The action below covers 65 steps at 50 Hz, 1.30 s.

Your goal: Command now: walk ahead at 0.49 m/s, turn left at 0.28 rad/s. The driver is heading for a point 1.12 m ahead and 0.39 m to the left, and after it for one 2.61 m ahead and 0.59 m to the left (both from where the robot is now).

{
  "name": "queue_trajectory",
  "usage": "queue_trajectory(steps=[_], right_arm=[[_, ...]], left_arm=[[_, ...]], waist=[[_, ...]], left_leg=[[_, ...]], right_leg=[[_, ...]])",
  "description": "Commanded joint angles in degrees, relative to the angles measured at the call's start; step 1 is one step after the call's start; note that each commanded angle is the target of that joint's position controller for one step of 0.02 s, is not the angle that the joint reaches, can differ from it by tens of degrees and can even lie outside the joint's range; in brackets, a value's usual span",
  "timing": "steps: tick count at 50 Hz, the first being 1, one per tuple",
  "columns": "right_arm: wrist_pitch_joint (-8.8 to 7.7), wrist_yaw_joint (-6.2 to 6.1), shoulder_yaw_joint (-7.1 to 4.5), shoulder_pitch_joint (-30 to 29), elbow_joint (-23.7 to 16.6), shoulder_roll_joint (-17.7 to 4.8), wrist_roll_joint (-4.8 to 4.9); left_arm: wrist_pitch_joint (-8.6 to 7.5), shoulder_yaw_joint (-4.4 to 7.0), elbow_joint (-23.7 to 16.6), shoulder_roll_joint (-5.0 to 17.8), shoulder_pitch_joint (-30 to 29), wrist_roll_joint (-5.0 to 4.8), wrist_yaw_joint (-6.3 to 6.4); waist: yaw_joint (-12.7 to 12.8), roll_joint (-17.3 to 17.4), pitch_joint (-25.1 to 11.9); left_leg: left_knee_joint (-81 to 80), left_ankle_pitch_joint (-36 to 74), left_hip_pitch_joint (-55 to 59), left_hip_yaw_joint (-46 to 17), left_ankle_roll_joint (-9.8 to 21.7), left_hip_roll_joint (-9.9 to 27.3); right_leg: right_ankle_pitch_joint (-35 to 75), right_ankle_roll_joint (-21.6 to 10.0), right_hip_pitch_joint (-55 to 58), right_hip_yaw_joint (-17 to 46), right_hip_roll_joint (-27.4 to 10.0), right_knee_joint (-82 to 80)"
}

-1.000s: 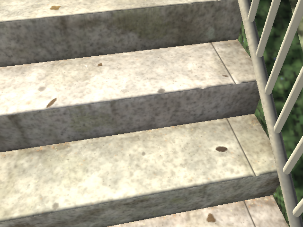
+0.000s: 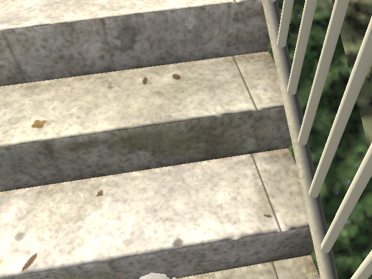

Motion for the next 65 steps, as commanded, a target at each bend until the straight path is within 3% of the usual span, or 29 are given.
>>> queue_trajectory(steps=[1,5,9,11,13,14,15,16,17,21,25,27,30,34,37,38,39,40,41,42,44,46,49,53,56,60,62,63,65], right_arm=[[1.66,-1.62,1.92,-1.9,-2.9,4.4,-0.46],[2.31,-0.65,3.01,-14.5,-8.5,3.1,-0.10],[3.98,1.51,4.16,-18.6,-9.7,3.4,0.25],[4.07,1.55,5.03,-12.9,-5.4,4.1,2.91],[5.28,0.56,2.95,2.9,-1.9,-0.6,1.41],[4.52,1.11,1.71,8.8,-0.8,-4.0,-0.64],[4.65,0.37,-0.42,12.5,0.2,-9.4,-0.86],[5.80,-0.77,-3.16,10.9,0.7,-14.6,-0.79],[5.02,-0.62,-3.99,4.6,0.7,-14.6,-1.49],[0.21,0.51,-1.88,7.3,11.5,-4.3,-1.42],[-3.21,2.35,-0.81,12.1,13.9,-3.6,0.15],[-4.62,2.41,-1.03,19.3,14.7,-6.1,-0.44],[-4.08,3.00,-2.28,25.6,16.2,-9.0,-0.12],[-1.41,-0.61,-3.86,29.4,15.2,-8.4,0.44],[-2.83,-0.07,-6.12,20.3,7.9,-14.3,1.00],[-4.56,1.25,-7.29,14.0,5.9,-17.8,2.16],[-6.89,3.25,-7.57,7.8,2.4,-17.0,2.89],[-6.42,5.48,-7.04,5.2,-2.4,-10.9,0.20],[-5.58,5.83,-6.06,6.8,-4.0,-7.7,-3.20],[-4.41,5.39,-4.72,6.0,-4.0,-3.5,-4.03],[-1.55,2.42,-1.54,4.8,-7.8,3.5,-4.50],[0.46,2.20,-0.05,2.8,-9.6,4.4,-1.89],[2.69,2.12,-0.41,2.3,-11.2,-0.5,-1.29],[4.43,0.77,-2.04,-6.7,-13.2,-2.4,-2.36],[3.12,-0.56,-2.22,-18.0,-15.1,-3.6,-3.22],[4.14,1.06,1.16,-33.1,-24.2,0.8,-3.42],[4.63,4.83,2.76,-28.8,-22.6,2.4,-2.45],[4.76,5.37,1.52,-24.0,-19.0,-0.2,-1.25],[5.59,2.92,-1.76,9.8,-11.7,-7.5,0.18]], left_arm=[[-3.69,-0.19,-0.6,3.3,1.1,-0.18,-0.64],[-2.59,-0.95,1.6,1.0,9.1,-0.81,0.82],[-0.90,0.03,2.7,4.7,15.2,-2.45,5.05],[-0.96,-0.26,-2.0,6.8,11.9,-4.40,5.81],[-1.52,1.25,-4.5,12.9,11.7,-4.24,5.18],[-1.72,1.84,-8.0,14.4,8.7,-4.22,3.80],[-2.41,1.85,-14.1,13.3,5.2,-2.58,2.04],[-2.81,2.57,-17.9,12.0,-5.4,-0.25,-0.16],[-2.74,2.36,-22.2,7.3,-8.0,1.58,-1.13],[-0.26,-2.04,-29.4,-5.7,-9.7,1.51,2.69],[2.76,-3.15,-30.3,-4.6,-12.7,0.80,3.42],[2.55,-3.81,-32.0,-6.1,-18.3,-0.16,4.06],[2.10,-5.87,-38.9,-8.6,-32.0,2.18,3.53],[3.46,-6.86,-45.3,-9.4,-43.0,1.29,0.95],[3.09,-2.07,-37.1,-0.5,-16.6,-2.81,2.08],[3.08,0.32,-34.0,5.1,-6.7,-2.18,2.42],[3.66,2.52,-31.4,10.6,-0.9,-0.69,3.85],[5.41,3.56,-30.1,13.7,-7.4,-1.22,5.08],[5.96,3.23,-30.7,9.2,-15.4,-1.60,4.87],[5.68,2.23,-27.3,4.6,-17.4,-2.00,4.81],[3.60,0.32,-19.3,-3.0,-14.8,-0.10,4.17],[1.08,-0.07,-12.9,-5.5,-10.7,1.18,2.89],[-1.98,1.86,-12.5,1.8,-11.8,-1.20,0.49],[-4.27,3.41,-12.2,9.3,-3.7,-0.39,0.92],[-3.95,3.28,-11.2,8.5,0.9,0.30,-0.54],[-1.79,3.50,-6.2,9.0,13.1,0.25,3.15],[0.29,3.22,-9.1,9.3,7.5,-1.51,4.69],[-0.09,2.91,-10.6,9.6,5.9,-2.13,4.00],[-2.62,6.09,-13.2,22.9,1.2,-5.00,0.47]], waist=[[-1.9,-5.9,6.8],[1.9,-5.8,7.5],[4.3,-8.5,3.7],[0.7,-7.2,-3.5],[-5.2,-17.4,-13.8],[-8.1,-18.6,-18.0],[-9.2,-8.6,-18.6],[-10.9,6.2,-18.3],[-5.6,-0.4,-12.5],[4.4,-7.2,8.7],[5.8,-5.5,10.2],[2.5,-1.5,6.3],[-1.1,-0.7,4.7],[-5.1,0.0,0.0],[9.2,5.0,-18.2],[16.0,3.0,-22.7],[19.4,-7.0,-26.4],[12.7,-22.5,-22.8],[6.3,-14.1,-16.0],[4.0,-8.7,-4.8],[-1.3,-1.3,4.6],[-3.1,-1.4,8.1],[-6.3,-1.6,7.4],[-1.8,-4.8,5.3],[1.8,-3.4,9.3],[5.9,-7.8,7.3],[5.2,-8.2,1.4],[2.9,-6.0,-2.8],[-10.8,-21.1,-22.2]], left_leg=[[16.6,-5.4,-14.4,2.3,0.6,-0.5],[-2.3,-9.0,-14.2,9.0,1.6,2.3],[-25.8,-21.5,-3.4,20.0,1.2,6.5],[-41.7,-28.3,21.5,27.5,3.3,0.0],[-49.7,-33.7,33.4,25.8,5.6,-5.0],[-58.1,-32.3,43.3,16.9,7.6,-4.6],[-68.3,-44.5,56.2,-8.0,12.7,4.2],[-94.4,-56.9,56.0,-43.6,19.4,13.5],[-101.2,-56.3,51.9,-48.8,16.4,15.6],[-96.0,-28.0,33.9,-23.7,7.3,11.3],[-94.6,-9.7,32.4,-7.5,4.1,5.6],[-97.1,0.3,40.9,-11.9,5.8,8.4],[-98.9,-8.1,50.7,-14.7,3.2,7.8],[-113.8,15.8,53.1,-15.6,7.1,10.9],[-91.5,84.0,54.5,-9.1,3.2,12.1],[-77.6,83.6,54.1,-7.6,2.5,11.1],[-57.7,56.9,42.3,-5.7,0.7,3.8],[-36.1,-3.0,25.5,-2.9,-3.3,-4.4],[-20.9,-5.0,17.0,-5.1,-2.8,-0.9],[-11.9,-1.3,10.9,-0.2,-2.2,0.7],[-1.3,-5.9,2.4,-2.4,-0.2,2.7],[2.5,-10.6,-4.1,-4.4,0.7,3.2],[-13.3,-5.3,1.1,-3.0,-0.5,4.1],[-3.2,-15.6,-10.9,1.1,-1.0,2.8],[-1.8,-28.0,-25.2,1.4,1.4,2.7],[-17.4,-35.9,-25.4,12.9,0.6,7.3],[-41.6,-25.7,3.4,20.7,2.4,7.5],[-49.4,-21.4,24.0,27.3,1.4,1.1],[-55.6,-16.9,52.9,19.3,3.9,-4.1]], right_leg=[[11.8,2.6,1.3,11.4,-14.5,-22.1],[9.1,4.8,6.6,5.3,-10.6,-27.0],[32.3,-0.7,19.5,1.9,-12.4,-37.0],[90.4,-2.2,16.5,-4.6,-13.9,-26.9],[120.6,-2.8,26.1,-2.7,-19.7,-4.8],[110.6,-3.1,22.8,-2.5,-19.1,8.7],[86.0,-0.8,-0.7,-1.3,-12.8,27.3],[17.7,2.1,-16.7,3.6,3.5,55.2],[16.4,1.5,-27.0,17.6,0.7,71.9],[17.0,-1.5,-43.0,15.3,-1.4,88.6],[16.2,-0.6,-45.5,11.9,-4.4,73.5],[11.0,-0.4,-54.2,8.4,-3.5,86.1],[1.4,-1.6,-64.6,8.4,-5.4,85.2],[-6.3,-0.8,-44.8,4.2,-4.4,58.2],[-12.4,-4.0,-3.1,4.3,3.0,37.3],[-13.2,-4.5,6.4,8.4,1.2,27.2],[-24.6,-7.1,16.9,29.3,-8.5,11.0],[-28.7,-12.6,14.9,59.8,-19.7,-12.3],[-39.6,-12.2,9.9,65.7,-21.2,-14.9],[-39.5,-11.9,1.8,57.6,-20.7,-12.0],[-27.3,-7.3,-7.8,42.7,-20.1,-10.2],[-12.8,-3.9,-6.8,28.6,-19.1,-13.2],[1.3,0.9,-7.8,11.3,-15.0,-19.5],[16.5,-3.0,11.7,8.9,-18.2,-25.4],[18.8,-0.9,25.8,5.6,-19.4,-27.8],[24.1,-1.0,37.9,0.8,-17.5,-36.6],[44.4,-4.1,28.5,-5.2,-14.2,-41.4],[79.0,-5.4,21.5,-5.4,-15.7,-34.8],[126.6,-3.2,25.4,-2.1,-20.0,-3.0]])
Velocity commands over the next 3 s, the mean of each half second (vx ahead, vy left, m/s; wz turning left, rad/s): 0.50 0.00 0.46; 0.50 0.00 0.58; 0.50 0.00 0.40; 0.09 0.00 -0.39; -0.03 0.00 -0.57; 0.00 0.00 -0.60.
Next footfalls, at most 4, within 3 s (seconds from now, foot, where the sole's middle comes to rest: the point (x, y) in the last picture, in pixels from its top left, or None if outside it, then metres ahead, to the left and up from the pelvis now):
0.28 left None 0.30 0.07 -0.57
0.76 right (207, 201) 0.62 -0.02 -0.39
1.30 left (44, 111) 0.83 0.45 -0.20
1.88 right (42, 12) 1.07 0.45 -0.02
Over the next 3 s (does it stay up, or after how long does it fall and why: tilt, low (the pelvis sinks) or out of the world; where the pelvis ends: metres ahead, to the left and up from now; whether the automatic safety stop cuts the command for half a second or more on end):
stays up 0.99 0.53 0.73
